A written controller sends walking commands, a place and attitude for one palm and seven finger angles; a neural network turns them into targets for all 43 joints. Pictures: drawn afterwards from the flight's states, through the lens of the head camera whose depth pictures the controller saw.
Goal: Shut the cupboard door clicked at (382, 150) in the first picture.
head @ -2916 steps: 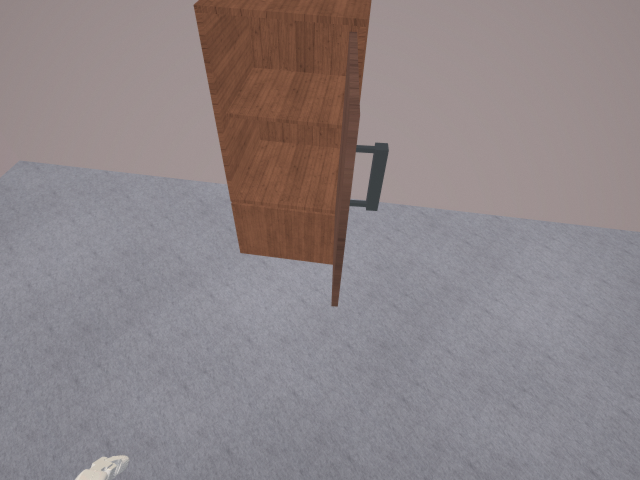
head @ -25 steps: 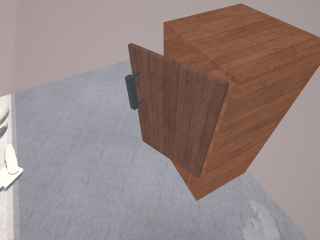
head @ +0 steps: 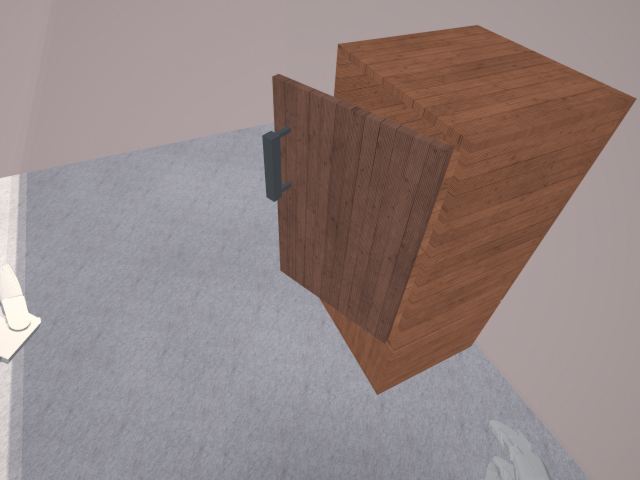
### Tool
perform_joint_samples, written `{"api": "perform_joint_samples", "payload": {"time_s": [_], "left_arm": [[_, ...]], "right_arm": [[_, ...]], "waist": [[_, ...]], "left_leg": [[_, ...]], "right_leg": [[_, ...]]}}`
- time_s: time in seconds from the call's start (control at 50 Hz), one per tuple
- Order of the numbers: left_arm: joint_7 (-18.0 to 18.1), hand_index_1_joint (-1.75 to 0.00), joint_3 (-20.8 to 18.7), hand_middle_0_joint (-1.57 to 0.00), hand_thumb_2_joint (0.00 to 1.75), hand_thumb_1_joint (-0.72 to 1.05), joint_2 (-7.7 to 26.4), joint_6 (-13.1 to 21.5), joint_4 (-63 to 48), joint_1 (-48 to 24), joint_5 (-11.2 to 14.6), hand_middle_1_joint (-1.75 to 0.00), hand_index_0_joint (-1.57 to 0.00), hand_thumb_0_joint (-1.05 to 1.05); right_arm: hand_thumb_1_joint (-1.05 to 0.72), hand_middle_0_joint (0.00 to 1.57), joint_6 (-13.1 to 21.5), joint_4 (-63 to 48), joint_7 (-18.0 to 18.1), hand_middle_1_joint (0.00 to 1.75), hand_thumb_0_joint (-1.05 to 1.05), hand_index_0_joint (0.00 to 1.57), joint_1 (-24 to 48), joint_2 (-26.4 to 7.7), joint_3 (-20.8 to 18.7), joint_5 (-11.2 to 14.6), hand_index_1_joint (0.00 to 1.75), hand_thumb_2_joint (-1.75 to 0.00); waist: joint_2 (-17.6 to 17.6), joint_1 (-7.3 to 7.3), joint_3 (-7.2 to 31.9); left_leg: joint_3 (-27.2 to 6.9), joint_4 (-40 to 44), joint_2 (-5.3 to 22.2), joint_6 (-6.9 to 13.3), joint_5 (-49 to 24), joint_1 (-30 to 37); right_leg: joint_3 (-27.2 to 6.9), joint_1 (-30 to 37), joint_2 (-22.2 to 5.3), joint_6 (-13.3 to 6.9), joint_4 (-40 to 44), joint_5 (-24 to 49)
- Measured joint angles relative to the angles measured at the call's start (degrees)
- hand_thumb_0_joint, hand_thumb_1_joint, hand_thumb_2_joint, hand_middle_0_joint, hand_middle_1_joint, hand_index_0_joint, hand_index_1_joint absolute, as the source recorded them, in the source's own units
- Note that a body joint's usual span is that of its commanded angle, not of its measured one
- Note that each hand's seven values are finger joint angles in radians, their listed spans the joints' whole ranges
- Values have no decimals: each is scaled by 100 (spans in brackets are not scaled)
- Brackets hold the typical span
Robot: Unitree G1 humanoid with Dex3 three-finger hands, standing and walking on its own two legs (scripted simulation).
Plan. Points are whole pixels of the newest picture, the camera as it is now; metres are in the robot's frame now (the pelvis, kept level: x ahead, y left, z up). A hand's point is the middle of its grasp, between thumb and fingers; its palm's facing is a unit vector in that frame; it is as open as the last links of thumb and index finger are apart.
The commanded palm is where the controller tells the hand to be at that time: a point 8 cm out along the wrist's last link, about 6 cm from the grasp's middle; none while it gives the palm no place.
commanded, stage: step back with the hand held close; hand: left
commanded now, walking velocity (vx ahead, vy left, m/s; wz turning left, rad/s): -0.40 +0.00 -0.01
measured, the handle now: (279, 163) +0.73 +0.13 -0.02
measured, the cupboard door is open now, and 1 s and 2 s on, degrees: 24 24 24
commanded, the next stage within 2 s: stop stepping back and stand still in 0.74 s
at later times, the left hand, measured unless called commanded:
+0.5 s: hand out of the picture +0.10 +0.28 +0.18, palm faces +0.58 -0.70 -0.40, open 7.4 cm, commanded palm +0.03 +0.31 +0.20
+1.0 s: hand out of the picture -0.04 +0.32 +0.20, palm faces +0.61 -0.75 -0.26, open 7.4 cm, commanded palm -0.08 +0.34 +0.20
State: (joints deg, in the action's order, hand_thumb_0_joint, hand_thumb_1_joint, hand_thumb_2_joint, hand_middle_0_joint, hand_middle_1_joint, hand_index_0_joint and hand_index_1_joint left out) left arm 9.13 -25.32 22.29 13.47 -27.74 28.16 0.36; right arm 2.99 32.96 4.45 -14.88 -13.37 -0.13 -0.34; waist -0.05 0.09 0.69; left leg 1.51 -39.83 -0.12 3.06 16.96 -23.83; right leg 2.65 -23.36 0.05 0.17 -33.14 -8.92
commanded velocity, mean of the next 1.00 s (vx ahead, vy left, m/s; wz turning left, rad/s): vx -0.27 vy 0.00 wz -0.13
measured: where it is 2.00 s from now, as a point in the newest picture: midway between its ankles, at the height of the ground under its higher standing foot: outside the picture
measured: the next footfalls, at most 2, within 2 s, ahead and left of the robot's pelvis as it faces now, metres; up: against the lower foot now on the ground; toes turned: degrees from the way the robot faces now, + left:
right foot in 0.84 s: -0.21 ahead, -0.16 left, +0.00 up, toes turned +10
left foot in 1.00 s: -0.15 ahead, +0.13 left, +0.00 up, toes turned +9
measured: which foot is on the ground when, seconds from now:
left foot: down 0.00-0.82, up 0.84-0.98, down 1.00-1.00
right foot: down 0.00-0.56, up 0.58-0.82, down 0.84-1.00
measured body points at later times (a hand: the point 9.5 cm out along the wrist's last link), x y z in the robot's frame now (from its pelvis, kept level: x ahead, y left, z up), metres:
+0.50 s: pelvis -0.07 +0.00 -0.01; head -0.06 +0.01 +0.44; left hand +0.06 +0.31 +0.20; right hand +0.14 -0.23 -0.08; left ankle +0.06 +0.10 -0.71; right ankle +0.06 -0.13 -0.72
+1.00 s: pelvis -0.20 +0.03 +0.00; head -0.22 +0.07 +0.45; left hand -0.07 +0.36 +0.21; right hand +0.00 -0.17 -0.06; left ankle -0.18 +0.13 -0.72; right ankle -0.25 -0.16 -0.71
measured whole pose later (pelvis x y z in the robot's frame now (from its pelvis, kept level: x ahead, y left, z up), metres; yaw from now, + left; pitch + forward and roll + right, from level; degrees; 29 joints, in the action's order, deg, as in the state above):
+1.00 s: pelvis -0.20 +0.03 +0.00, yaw +3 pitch +1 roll -1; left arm 9.7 -23.1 21.4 11.8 -31.5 22.8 2.1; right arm 6.1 37.4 3.3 -11.9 -10.5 1.4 0.7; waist 4.2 5.4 4.4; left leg 5.0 -40.6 2.2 -2.2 16.0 -23.0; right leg -6.5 -14.2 -2.3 2.9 -37.8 -22.6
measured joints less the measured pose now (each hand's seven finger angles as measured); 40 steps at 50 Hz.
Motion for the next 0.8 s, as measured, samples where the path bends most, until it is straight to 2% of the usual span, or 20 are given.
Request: {"api": "perform_joint_samples", "payload": {"time_s": [0.14,0.24,0.28,0.34,0.4,0.48,0.54,0.58,0.62,0.64,0.68,0.74,0.76,0.8], "left_arm": [[28,-30,-37,-21,89,88,132,127,39,40,6,-30,-22,2],[-22,-30,-133,-21,89,88,337,148,-32,76,-54,-30,-22,2],[-61,-30,-220,-21,89,88,408,177,-108,73,-76,-30,-22,2],[-89,-30,-442,-22,89,88,443,273,-174,167,-85,-30,-22,2],[-101,-30,-500,-21,89,88,293,265,-199,246,-35,-30,-22,2],[-10,-30,-109,-21,89,88,-70,144,-260,56,41,-30,-22,2],[15,-30,122,-21,89,88,-122,133,-329,-117,59,-30,-22,2],[0,-30,130,-21,89,88,-70,139,-366,-187,65,-30,-22,2],[-40,-30,70,-21,89,88,119,69,-372,-331,71,-30,-22,2],[-69,-30,20,-21,89,88,274,27,-422,-431,110,-30,-22,2],[-74,-30,-131,-22,89,88,580,60,-544,-559,207,-30,-22,2],[-15,-30,-398,-21,89,88,731,74,-645,-370,337,-30,-22,2],[-11,-30,-447,-21,89,88,704,47,-623,-295,383,-30,-22,2],[-15,-30,-503,-21,89,89,618,-20,-513,-223,443,-30,-22,2]], "right_arm": [[-90,21,30,53,-55,30,1,21,29,-4,-45,1,30,-90],[-90,21,93,3,-33,30,1,21,-39,49,-60,19,30,-90],[-90,21,133,30,-30,30,1,21,-66,64,-78,14,30,-90],[-90,21,171,83,-44,30,1,21,25,79,-93,23,30,-90],[-90,21,215,122,-70,30,1,21,159,70,-124,7,30,-90],[-91,21,200,246,-154,30,1,21,349,28,-183,-33,30,-90],[-91,21,145,258,-155,30,1,21,478,48,-144,-20,30,-90],[-91,21,148,163,-114,30,1,21,551,85,-106,-23,30,-90],[-91,21,241,102,-64,30,1,21,585,181,-149,-71,30,-90],[-91,21,304,126,-66,30,1,21,575,259,-189,-73,30,-90],[-91,21,414,254,-139,30,1,21,536,400,-241,-20,30,-90],[-90,21,385,334,-248,30,1,21,502,495,-212,70,30,-90],[-90,21,355,327,-259,30,1,21,518,499,-183,78,30,-90],[-90,21,306,280,-276,30,1,21,622,485,-121,50,30,-90]], "waist": [[29,-144,-70],[52,-339,-191],[20,-352,-201],[6,-243,-261],[17,-62,-255],[67,78,-198],[151,75,-203],[66,20,-224],[-185,-120,-316],[-254,-160,-351],[-261,-143,-314],[-171,-29,-24],[-160,3,74],[-103,79,198]], "left_leg": [[12,48,-28,12,-29,-210],[-3,28,-6,85,-385,-380],[19,-98,77,83,-513,-508],[116,-345,196,53,-302,-630],[189,-553,188,12,283,-732],[178,-442,2,-221,879,-795],[230,-143,-30,-184,655,-803],[277,51,137,12,253,-877],[244,356,437,127,-622,-916],[281,508,589,155,-1022,-917],[495,748,842,168,-1548,-912],[957,921,1043,181,-1839,-996],[1101,958,1076,169,-1862,-1056],[1375,915,1080,8,-1608,-1273]], "right_leg": [[-93,-160,27,31,150,198],[-383,-226,225,121,-286,45],[-512,-196,307,144,-460,-307],[-519,-272,338,102,-679,-372],[-552,-361,297,93,-763,-361],[-579,-361,123,135,-458,-106],[-546,-383,33,170,-258,-103],[-528,-646,185,184,-795,-931],[-448,-930,517,179,-2415,-1558],[-385,-921,629,176,-3076,-1745],[-232,-623,671,162,-3649,-1935],[25,167,442,80,-3137,-2180],[105,470,374,33,-2732,-2303],[140,1028,265,-123,-1684,-2553]]}}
